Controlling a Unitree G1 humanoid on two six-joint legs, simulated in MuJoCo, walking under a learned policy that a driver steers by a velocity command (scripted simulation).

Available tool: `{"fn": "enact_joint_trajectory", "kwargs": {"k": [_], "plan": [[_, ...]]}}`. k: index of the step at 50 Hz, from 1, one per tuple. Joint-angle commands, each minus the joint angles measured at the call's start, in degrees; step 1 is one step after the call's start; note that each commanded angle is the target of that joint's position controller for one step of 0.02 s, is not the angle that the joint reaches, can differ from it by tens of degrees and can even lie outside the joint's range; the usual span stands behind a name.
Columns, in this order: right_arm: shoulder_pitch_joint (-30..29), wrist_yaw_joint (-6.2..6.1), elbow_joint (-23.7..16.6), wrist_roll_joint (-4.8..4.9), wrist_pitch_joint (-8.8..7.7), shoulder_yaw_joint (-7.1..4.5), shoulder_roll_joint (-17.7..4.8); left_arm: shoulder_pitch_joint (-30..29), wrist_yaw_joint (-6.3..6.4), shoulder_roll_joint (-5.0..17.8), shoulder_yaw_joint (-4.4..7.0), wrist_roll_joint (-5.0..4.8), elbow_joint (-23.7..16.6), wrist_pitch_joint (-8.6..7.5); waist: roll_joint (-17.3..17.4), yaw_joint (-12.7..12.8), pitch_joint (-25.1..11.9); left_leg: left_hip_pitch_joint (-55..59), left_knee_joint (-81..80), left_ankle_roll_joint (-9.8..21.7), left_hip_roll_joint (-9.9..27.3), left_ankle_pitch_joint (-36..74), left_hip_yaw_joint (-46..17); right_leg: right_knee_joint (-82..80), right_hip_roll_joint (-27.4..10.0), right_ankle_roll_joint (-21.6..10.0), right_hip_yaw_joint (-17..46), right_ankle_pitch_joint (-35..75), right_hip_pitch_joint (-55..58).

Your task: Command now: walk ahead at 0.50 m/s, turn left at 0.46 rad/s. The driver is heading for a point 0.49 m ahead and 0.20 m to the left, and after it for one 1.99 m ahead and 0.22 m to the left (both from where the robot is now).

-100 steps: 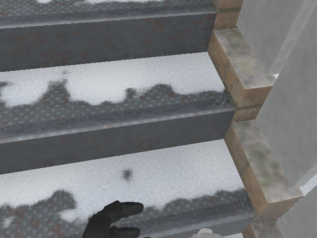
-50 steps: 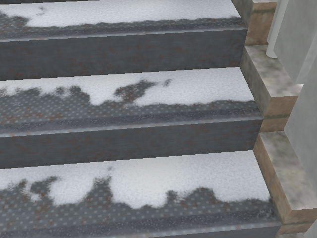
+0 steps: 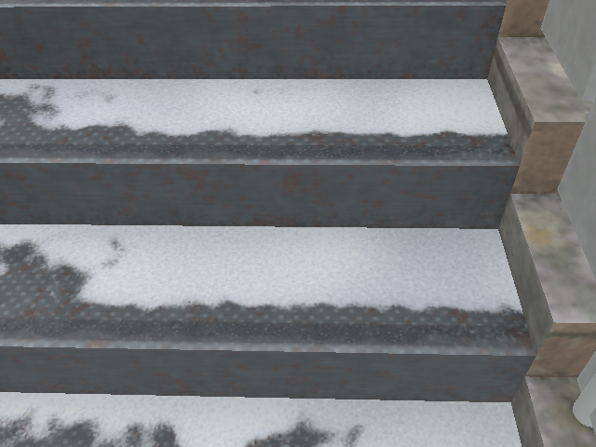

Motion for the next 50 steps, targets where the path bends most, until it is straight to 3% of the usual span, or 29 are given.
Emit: {"fn": "enact_joint_trajectory", "kwargs": {"k": [1, 4, 5, 7, 11, 14, 17, 20, 21, 22, 23, 24, 25, 26, 27, 29, 31, 33, 34, 37, 39, 40, 42, 43, 44, 45, 47, 49, 50], "plan": [[3.3, -1.19, -4.1, 1.23, 1.41, 2.42, 8.0, -4.9, -1.29, -5.2, -2.16, 0.59, -0.1, -1.59, -2.6, -6.4, 3.7, -17.4, 9.7, 2.8, 1.4, -5.1, -4.4, -31.9, -16.9, -10.3, 18.2, 15.8, 9.6], [2.6, -0.39, -4.8, 1.9, 2.03, 2.27, 6.1, -0.4, -1.47, -0.9, -1.93, 2.74, 1.8, -2.46, -4.7, -5.6, 6.9, -23.1, 14.9, 3.0, 0.8, -6.1, 0.6, -36.1, -13.7, -8.6, 7.6, 11.6, 10.6], [-1.6, -0.55, -7.2, 2.48, 1.99, 2.9, 6.4, 2.6, -1.25, -0.5, -2.15, 5.09, 3.2, -2.08, -4.3, -4.2, 6.5, -28.0, 20.3, 4.4, 1.5, -6.6, 0.7, -36.8, -14.6, -8.7, 8.2, 10.4, 13.4], [-5.7, -0.73, -8.7, 2.18, 2.12, 1.76, 2.7, 6.7, -1.68, 1.0, -2.34, 6.04, 4.5, -2.46, -2.2, -3.6, 6.4, -34.4, 12.7, 4.4, 2.9, 0.4, -0.1, -35.5, -13.5, -8.4, 5.8, 10.7, 19.4], [-18.9, -1.55, -15.9, 1.28, 3.3, 4.19, 5.1, 15.2, -0.77, 1.0, -3.26, 6.9, 7.8, -3.7, -8.4, -2.4, 6.8, -43.9, 14.6, 6.7, 6.8, -6.7, 5.0, -40.5, -15.2, -9.6, 3.8, 15.6, 31.2], [-31.5, -2.12, -21.6, -0.21, 4.78, 4.5, 2.2, 23.0, -0.62, -0.6, -4.63, 6.86, 7.4, -5.17, -10.0, 2.2, 4.4, -36.6, -6.3, 6.9, 10.6, 0.5, 10.5, -45.1, -14.6, -8.5, 1.3, 11.2, 32.4], [-36.1, 0.42, -22.4, -2.45, 8.0, 5.07, 5.1, 16.9, -2.64, 3.9, -4.33, 0.99, 3.3, -4.7, -11.7, -1.2, 9.3, -16.1, -22.7, 4.1, 7.7, -17.7, 20.9, -54.1, -18.5, -11.5, -3.6, 20.4, 24.3], [-19.6, 0.75, -19.1, 0.56, 3.86, 3.09, 2.2, 12.0, -2.89, 15.5, -1.22, 0.51, -0.1, -6.81, -17.2, -9.7, 3.1, 4.4, -43.6, 1.3, -3.5, -17.9, 22.3, -36.0, -20.7, -11.9, -6.9, 85.8, 38.2], [-12.8, -0.38, -17.0, 1.63, 2.04, 1.27, -1.7, 12.6, -3.12, 15.8, -0.98, 1.16, 0.3, -7.49, -18.8, -11.4, -2.2, 20.7, -48.4, 2.4, -6.7, -13.3, 21.3, -26.6, -18.8, -10.1, -7.5, 91.9, 33.4], [-5.9, -1.45, -15.4, 3.32, 0.72, 1.37, -2.5, 25.4, -2.98, 8.8, -2.16, 3.76, 2.4, -8.25, -9.8, -9.6, -13.3, 49.9, -45.7, 7.9, -0.3, 2.5, 3.4, -8.5, -13.8, -4.5, -3.0, 70.1, 9.3], [11.0, -2.57, -9.9, -0.06, 2.62, -0.35, -6.6, 21.5, -4.55, 10.8, -1.24, 2.91, 2.0, -6.41, -4.2, -16.0, -16.7, 62.4, -70.3, 10.3, 4.9, -4.8, -19.8, 6.0, -5.7, -1.7, 2.5, 26.2, -3.1], [16.7, -3.49, -6.6, -0.73, 2.72, -3.34, -14.8, 14.2, -5.97, 7.1, -0.89, -0.54, -2.6, -5.1, -2.1, -15.9, -12.2, 58.3, -84.3, 8.3, 11.7, -18.7, -38.1, 30.7, -0.5, -1.2, 15.6, 20.6, -15.0], [14.7, -4.13, -5.0, -0.88, 1.35, -4.76, -16.4, 11.0, -5.85, 5.1, -0.28, -2.34, -3.2, -4.86, -0.2, -13.8, -6.8, 47.9, -86.3, 4.2, 12.2, -19.8, -39.2, 48.2, 1.2, -1.0, 24.5, 26.9, -19.4], [11.6, -4.58, -3.7, 0.45, -0.03, -4.51, -12.7, 9.7, -4.93, 2.1, -1.18, -0.7, -2.3, -5.45, 4.3, -10.8, -4.3, 40.2, -84.9, 2.3, 10.3, -23.1, -33.8, 57.6, 0.6, -2.2, 27.7, 29.5, -20.1], [5.5, -3.85, -3.2, 1.25, -0.74, -3.6, -8.3, 7.3, -3.81, 0.1, -2.0, -0.16, -2.5, -6.29, 0.6, -7.8, -0.6, 34.6, -81.7, 3.6, 8.8, -21.7, -30.0, 65.0, 1.8, -3.7, 27.8, 28.2, -24.4], [-7.1, -2.07, -3.6, -0.74, -0.14, -0.53, 1.5, 5.2, -2.2, -2.0, -3.23, -0.43, -4.1, -5.55, -7.0, -0.8, 1.7, 24.1, -83.8, 5.0, 7.6, -18.9, -24.9, 71.3, 1.4, -9.1, 28.7, 29.7, -29.4], [-9.5, -1.41, -1.8, -2.68, -0.53, 0.96, 5.2, 4.2, -1.72, 1.5, -2.81, -0.13, -5.3, -3.28, -7.6, 2.4, 2.4, 23.2, -86.8, 6.0, 7.6, -13.5, -19.1, 71.0, -0.1, -9.8, 26.0, 26.6, -35.2], [-7.4, -1.32, -1.2, -3.66, -2.32, 1.35, 4.3, 1.4, -1.57, 4.9, -2.11, -0.67, -6.3, -2.1, -5.5, 3.7, 5.6, 19.3, -89.3, 3.5, 5.6, -9.6, -9.9, 71.6, -2.0, -9.6, 21.3, 22.1, -35.7], [2.0, -1.83, 2.5, -4.49, -2.38, 1.66, 4.8, -0.2, -2.09, 2.0, -3.55, -0.75, -6.2, -2.32, -0.3, 0.9, 6.0, 25.4, -89.1, 5.0, 5.1, -8.1, -9.9, 85.2, 0.1, -9.7, 18.9, 15.3, -44.1], [9.0, -2.57, 5.4, -6.85, -2.67, 2.67, 4.2, -9.6, -1.72, 0.1, -5.04, -0.95, -11.2, -2.66, -6.9, -1.0, 7.5, 30.7, -88.2, 2.8, 5.1, -10.2, -5.5, 81.0, -1.4, -11.5, 16.9, 13.4, -52.6], [13.9, -1.35, 6.1, -7.64, -3.6, 3.02, 2.0, -15.1, -1.29, 0.8, -5.15, -1.34, -14.4, -1.49, -4.8, -2.8, 7.1, 27.9, -92.2, 2.5, 4.4, -11.2, -2.0, 64.9, -4.2, -9.2, 12.9, 23.8, -45.8], [17.9, -1.6, 7.0, -7.55, -3.64, 3.27, 0.6, -20.3, -1.25, 1.7, -5.03, -2.29, -16.3, -0.66, -3.9, -5.9, 9.2, 30.0, -95.2, 3.9, 7.3, -9.0, -4.6, 62.8, -5.3, -5.8, 12.8, 23.2, -48.7], [23.5, -1.05, 7.7, -6.6, -3.45, 4.41, 3.4, -23.0, -0.76, 0.1, -5.29, -1.28, -18.2, 1.08, 3.2, -7.0, 9.7, 36.4, -98.4, 5.2, 10.9, -0.4, -5.8, 59.0, -5.8, -5.3, 9.7, 19.5, -49.9], [18.3, -7.33, 6.6, 1.89, -2.73, 1.59, 4.2, -24.8, 2.96, -6.2, -5.81, -2.9, -18.6, 0.89, -5.4, -8.0, 12.3, 37.2, -104.9, 2.1, 10.1, 2.6, -8.1, 61.5, -1.4, -1.5, 0.8, 5.7, -45.8], [18.7, -10.43, 6.9, 1.98, -2.73, 1.65, 1.7, -23.8, 4.45, -7.8, -6.65, -3.76, -20.2, 0.64, -2.9, -6.1, 14.4, 40.4, -106.4, 2.2, 12.0, 5.2, -8.3, 59.1, -3.2, -1.4, 3.7, 1.3, -45.1], [10.6, -3.55, 3.4, -5.25, -3.53, 3.2, -0.6, -17.0, -0.53, -2.1, -6.34, -1.76, -21.2, 1.86, 5.6, 2.3, 7.7, 42.9, -100.2, 3.6, 15.6, 37.1, 1.5, 41.6, -4.7, -6.2, 8.2, 14.2, -34.7], [7.8, -0.34, 0.1, -1.93, -5.05, 1.61, -6.9, -23.9, -5.0, 3.1, -4.26, -1.36, -25.3, 4.02, 6.0, 3.4, 1.5, 35.7, -100.5, 6.8, 17.1, 80.9, 4.2, 29.6, 3.3, -3.3, -0.3, 8.5, -8.8], [9.2, 0.07, 1.4, 0.68, -4.41, -1.61, -12.7, -15.2, -4.87, 5.5, -2.72, -1.91, -23.5, 2.75, 6.3, 5.3, -0.4, 57.4, -87.8, 5.4, 15.6, 98.5, 9.2, 3.6, 9.2, -3.2, -3.7, 3.9, -7.1], [13.5, 1.13, 1.6, -4.22, -3.86, -1.59, -9.3, 2.3, -3.62, 7.6, -1.13, -2.25, -16.2, 1.98, 0.7, 4.5, -9.1, 46.9, -72.9, 2.3, 14.8, 101.7, 8.6, 6.8, 7.3, -7.7, 6.1, 15.9, 16.2]]}}
Velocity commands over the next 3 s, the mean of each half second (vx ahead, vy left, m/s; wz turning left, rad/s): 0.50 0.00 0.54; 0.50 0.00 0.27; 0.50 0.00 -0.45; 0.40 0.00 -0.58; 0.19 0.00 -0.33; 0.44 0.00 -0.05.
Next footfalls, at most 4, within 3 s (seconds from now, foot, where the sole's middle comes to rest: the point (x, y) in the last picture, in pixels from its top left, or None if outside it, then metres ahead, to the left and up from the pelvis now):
0.40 left None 0.36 0.21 -0.55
0.98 right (250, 285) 0.71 0.17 -0.38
1.50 left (135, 122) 1.00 0.42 -0.21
2.02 right None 1.25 0.17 -0.04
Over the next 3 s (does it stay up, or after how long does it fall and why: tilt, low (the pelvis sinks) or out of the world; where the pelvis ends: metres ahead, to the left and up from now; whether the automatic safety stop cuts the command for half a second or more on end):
stays up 1.39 0.24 0.73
